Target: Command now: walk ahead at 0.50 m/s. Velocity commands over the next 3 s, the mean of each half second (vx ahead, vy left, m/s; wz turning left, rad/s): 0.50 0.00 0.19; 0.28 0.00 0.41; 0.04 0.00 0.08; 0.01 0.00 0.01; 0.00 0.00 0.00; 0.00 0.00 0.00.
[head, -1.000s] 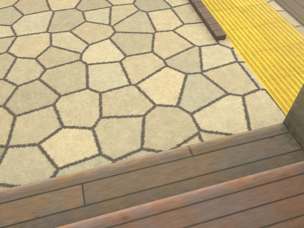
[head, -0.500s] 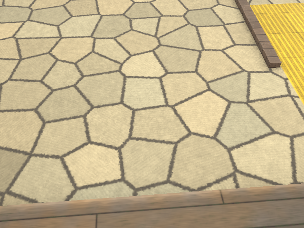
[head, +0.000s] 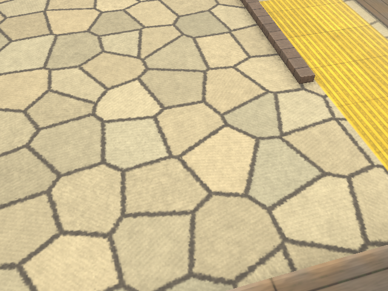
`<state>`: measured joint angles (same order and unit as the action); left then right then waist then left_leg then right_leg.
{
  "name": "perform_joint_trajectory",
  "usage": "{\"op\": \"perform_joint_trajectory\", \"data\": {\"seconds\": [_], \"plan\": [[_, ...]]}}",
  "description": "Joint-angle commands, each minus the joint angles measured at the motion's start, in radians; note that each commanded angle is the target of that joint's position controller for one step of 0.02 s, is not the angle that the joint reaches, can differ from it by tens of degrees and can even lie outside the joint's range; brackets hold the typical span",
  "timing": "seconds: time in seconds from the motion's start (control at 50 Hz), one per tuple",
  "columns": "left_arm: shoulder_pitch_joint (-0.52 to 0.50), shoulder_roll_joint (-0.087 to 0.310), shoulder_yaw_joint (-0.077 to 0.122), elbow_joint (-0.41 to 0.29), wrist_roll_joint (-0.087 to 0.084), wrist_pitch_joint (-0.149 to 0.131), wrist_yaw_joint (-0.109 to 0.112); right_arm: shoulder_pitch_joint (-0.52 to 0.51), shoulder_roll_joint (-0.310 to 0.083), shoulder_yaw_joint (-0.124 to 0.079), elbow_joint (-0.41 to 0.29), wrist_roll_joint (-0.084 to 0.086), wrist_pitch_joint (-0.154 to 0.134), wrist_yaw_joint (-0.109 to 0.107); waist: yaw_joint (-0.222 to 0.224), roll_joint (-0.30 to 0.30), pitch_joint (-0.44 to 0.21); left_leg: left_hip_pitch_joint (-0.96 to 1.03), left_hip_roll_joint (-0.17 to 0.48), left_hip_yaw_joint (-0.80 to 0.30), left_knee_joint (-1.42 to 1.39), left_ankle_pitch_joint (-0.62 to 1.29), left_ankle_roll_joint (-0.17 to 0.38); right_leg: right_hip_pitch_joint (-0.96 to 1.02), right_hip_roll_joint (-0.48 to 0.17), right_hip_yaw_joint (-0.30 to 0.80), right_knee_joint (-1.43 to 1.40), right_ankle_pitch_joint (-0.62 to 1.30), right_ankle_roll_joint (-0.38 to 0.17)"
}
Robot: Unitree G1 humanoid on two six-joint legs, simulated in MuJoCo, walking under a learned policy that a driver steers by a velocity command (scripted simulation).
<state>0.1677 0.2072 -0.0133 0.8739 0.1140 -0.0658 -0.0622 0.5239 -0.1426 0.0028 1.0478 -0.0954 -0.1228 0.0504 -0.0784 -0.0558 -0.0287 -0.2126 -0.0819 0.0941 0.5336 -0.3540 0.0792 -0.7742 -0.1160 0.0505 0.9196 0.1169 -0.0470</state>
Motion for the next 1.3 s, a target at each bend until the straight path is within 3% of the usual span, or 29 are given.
{"op": "perform_joint_trajectory", "data": {"seconds": [0.02,0.06,0.14,0.26,0.28,0.3,0.32,0.34,0.38,0.44,0.46,0.48,0.5,0.58,0.62,0.7,0.78,0.82,0.88,0.92,0.96,0.98,1.0,1.02,1.06,1.1,1.16,1.2,1.3], "plan": [[-0.018,0.028,-0.007,-0.048,0.01,0.008,0.002,0.145,-0.056,0.0,0.011,0.017,-0.02,-0.038,-0.031,0.042,0.103,0.295,0.341,-0.369,-0.043,0.229,0.242,-0.369,-0.051,0.114,-0.177,0.226,0.026],[-0.17,-0.012,-0.022,-0.083,0.002,0.001,0.004,0.327,-0.015,0.019,0.086,0.001,-0.007,-0.067,-0.094,0.071,0.132,0.405,0.366,-0.444,0.014,0.185,0.244,-0.501,-0.063,0.093,-0.275,0.245,0.035],[-0.186,0.034,-0.03,-0.094,-0.007,0.01,-0.028,0.122,-0.051,0.035,0.016,-0.016,0.017,-0.021,-0.02,0.103,0.185,-0.344,0.247,-0.277,-0.028,-0.117,0.182,0.233,-0.006,-0.057,-0.264,0.397,-0.023],[-0.272,0.067,-0.029,-0.079,-0.026,0.007,-0.013,0.213,-0.144,-0.009,0.062,0.033,0.042,-0.047,-0.107,0.061,0.195,0.078,0.246,-0.354,0.228,0.038,0.114,0.315,-0.012,-0.029,-0.722,0.194,0.025],[-0.12,0.123,0.002,-0.029,-0.043,-0.01,-0.001,0.21,-0.15,-0.013,0.07,0.02,0.054,-0.026,-0.024,0.028,0.122,0.011,0.195,-0.297,0.376,0.143,0.075,0.572,0.002,-0.09,-0.738,0.331,-0.001],[0.17,0.208,0.051,0.059,-0.058,-0.027,0.005,0.242,-0.136,-0.006,0.083,-0.035,0.063,0.018,0.097,-0.01,-0.012,-0.187,0.152,-0.211,0.611,0.202,-0.007,0.987,-0.03,-0.112,-0.573,0.435,-0.046],[0.449,0.254,0.077,0.141,-0.041,-0.02,-0.018,0.499,0.053,0.031,0.16,-0.036,0.058,0.058,0.087,-0.16,-0.366,-0.457,0.105,-0.161,0.98,-0.296,-0.082,1.57,-0.211,0.014,-0.136,0.898,-0.245],[0.597,0.263,0.088,0.149,-0.005,-0.007,-0.042,0.426,-0.012,0.019,0.103,0.022,0.05,0.081,0.193,-0.168,-0.481,-0.584,0.068,-0.143,1.38,-0.503,-0.081,1.648,-0.331,0.148,-0.163,0.818,-0.315],[0.422,0.242,0.091,0.148,-0.034,0.014,-0.022,-0.006,-0.098,-0.016,-0.049,0.062,0.029,0.062,0.213,-0.048,-0.078,-0.91,0.121,-0.107,1.482,-0.309,-0.043,1.154,-0.307,0.245,-0.491,-0.212,-0.229],[0.245,0.058,0.029,0.105,0.009,-0.021,-0.003,-0.029,-0.003,-0.001,-0.085,0.039,0.015,-0.006,0.043,0.061,0.101,-0.59,0.244,-0.226,1.165,0.038,0.023,0.515,-0.334,0.144,-0.595,-0.102,-0.21],[0.151,-0.048,-0.003,0.068,-0.017,-0.056,0.029,-0.017,0.039,0.013,-0.094,0.007,0.016,-0.007,-0.007,0.064,0.097,-0.527,0.285,-0.263,0.905,0.221,0.059,0.444,-0.247,0.067,-0.645,-0.157,-0.172],[0.129,-0.029,0.002,0.065,-0.036,-0.079,0.043,-0.046,0.034,0.009,-0.1,-0.008,0.019,0.002,-0.004,0.017,0.14,-0.52,0.268,-0.225,0.805,0.234,0.063,0.422,-0.222,0.031,-0.69,-0.168,-0.178],[0.135,-0.023,0.002,0.058,-0.055,-0.096,0.055,-0.06,0.02,0.0,-0.091,0.005,0.017,0.014,0.015,0.042,0.118,-0.447,0.26,-0.226,0.616,0.34,0.054,0.417,-0.202,-0.046,-0.754,-0.121,-0.204],[0.274,0.052,0.023,0.126,0.016,-0.084,0.043,-0.137,-0.029,-0.006,-0.14,0.013,0.027,0.052,0.022,0.045,0.096,-0.462,0.25,-0.209,0.517,0.44,0.018,0.561,-0.221,-0.136,-0.642,0.202,-0.218],[0.219,0.051,0.024,0.101,0.006,-0.081,0.041,-0.204,-0.061,-0.013,-0.183,0.019,0.025,0.054,0.018,0.069,0.11,-0.41,0.222,-0.169,0.504,0.454,0.004,0.524,-0.198,-0.199,-0.598,0.27,-0.189],[0.536,0.001,0.006,0.216,-0.015,-0.087,0.127,-0.498,-0.061,-0.007,-0.299,0.018,0.042,0.047,0.185,0.029,0.165,-0.867,0.282,-0.194,0.187,0.649,-0.04,0.995,-0.232,-0.133,-0.45,0.162,-0.146],[0.474,0.016,-0.005,0.192,-0.006,-0.072,0.09,-0.534,-0.101,-0.012,-0.287,0.021,0.064,0.062,0.168,0.014,0.218,-0.389,0.231,-0.085,0.063,0.811,-0.02,0.569,-0.161,-0.219,-0.487,-0.183,-0.098],[0.452,0.047,0.01,0.196,-0.032,-0.066,0.09,-0.578,-0.147,-0.02,-0.284,0.004,0.065,0.059,0.181,0.048,0.244,-0.445,0.24,-0.104,-0.043,0.724,-0.022,0.662,-0.175,-0.199,-0.425,-0.256,-0.074],[0.581,0.021,0.02,0.24,-0.045,-0.017,0.124,-0.655,-0.09,0.008,-0.246,-0.013,0.075,0.04,0.271,0.082,0.237,-0.498,0.247,-0.097,-0.271,0.722,-0.049,0.86,-0.188,-0.16,-0.309,-0.29,-0.046],[0.574,0.045,0.032,0.236,-0.027,0.008,0.109,-0.561,-0.136,-0.014,-0.192,0.007,0.063,0.016,0.216,0.09,0.159,-0.236,0.2,-0.047,-0.288,0.766,-0.036,0.783,-0.167,-0.184,-0.207,-0.215,-0.01],[0.538,0.055,0.029,0.2,-0.01,0.027,0.028,-0.17,-0.334,-0.102,-0.084,0.031,0.031,-0.01,0.023,0.214,-0.132,0.598,0.222,-0.02,-0.111,1.194,0.075,0.359,-0.035,-0.281,0.177,-0.488,0.115],[0.501,-0.036,0.032,0.197,-0.192,0.021,0.068,-0.04,-0.416,-0.125,0.023,0.137,0.074,-0.024,-0.006,0.361,-0.227,0.994,0.438,-0.214,0.254,1.967,0.189,-0.13,0.058,-0.243,0.73,-1.09,0.175],[0.491,0.041,0.021,0.162,-0.237,-0.012,0.067,0.083,-0.37,-0.105,0.042,0.147,0.096,-0.015,-0.094,0.344,-0.567,1.067,0.541,-0.375,0.242,2.034,0.334,-0.118,0.064,-0.043,1.106,-1.16,0.205],[0.415,0.038,0.02,0.125,-0.249,-0.03,0.065,0.025,-0.28,-0.079,0.011,0.135,0.11,-0.021,-0.085,0.248,-0.636,0.987,0.528,-0.41,0.13,1.567,0.351,-0.135,0.013,0.05,1.044,-1.119,0.183],[0.253,-0.013,0.013,0.059,-0.209,0.0,0.105,-0.252,-0.178,-0.041,-0.055,0.11,0.127,-0.053,0.021,0.071,-0.402,0.527,0.5,-0.399,-0.025,1.129,0.29,-0.095,-0.064,-0.002,0.93,-0.974,0.185],[0.253,-0.058,0.014,0.052,-0.158,0.061,0.155,-0.452,-0.217,-0.036,-0.121,0.085,0.121,-0.051,0.129,-0.042,-0.21,-0.012,0.559,-0.382,-0.16,0.9,0.285,0.136,-0.05,0.002,0.846,-0.889,0.164],[0.278,-0.053,0.039,0.047,-0.135,0.094,0.184,-0.528,-0.226,-0.033,-0.133,0.064,0.102,-0.05,0.192,0.074,0.007,-0.351,0.418,-0.205,-0.251,0.623,0.205,0.259,-0.008,0.028,0.481,-0.542,0.129],[0.202,-0.031,0.05,0.044,-0.131,0.08,0.17,-0.49,-0.182,-0.027,-0.117,0.073,0.111,-0.079,0.173,0.13,-0.006,-0.333,0.28,-0.076,-0.224,0.551,0.121,0.398,0.009,-0.019,0.018,-0.332,0.107],[0.142,0.038,0.078,0.058,-0.097,0.104,0.117,-0.362,-0.102,-0.013,-0.038,0.106,0.123,-0.082,0.156,0.175,0.023,-0.359,0.255,-0.127,-0.201,-0.043,0.031,0.639,0.061,-0.068,-0.294,-0.204,0.081]]}}
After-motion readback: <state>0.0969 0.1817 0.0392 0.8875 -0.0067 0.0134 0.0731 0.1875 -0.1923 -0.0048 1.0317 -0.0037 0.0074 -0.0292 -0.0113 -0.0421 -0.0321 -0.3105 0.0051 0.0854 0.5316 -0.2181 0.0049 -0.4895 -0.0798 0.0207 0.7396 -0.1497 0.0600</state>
